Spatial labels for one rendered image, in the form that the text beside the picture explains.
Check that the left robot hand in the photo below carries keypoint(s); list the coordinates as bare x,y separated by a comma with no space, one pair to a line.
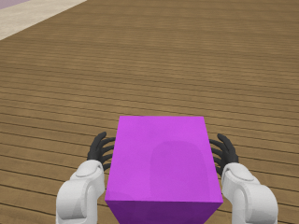
97,150

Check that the right robot hand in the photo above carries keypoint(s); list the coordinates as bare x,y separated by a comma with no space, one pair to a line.
227,154

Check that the left robot forearm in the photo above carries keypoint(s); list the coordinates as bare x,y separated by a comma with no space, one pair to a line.
76,201

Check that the right robot forearm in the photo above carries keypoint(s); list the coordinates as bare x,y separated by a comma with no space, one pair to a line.
252,203

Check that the carton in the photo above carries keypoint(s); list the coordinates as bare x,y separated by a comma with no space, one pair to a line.
162,171

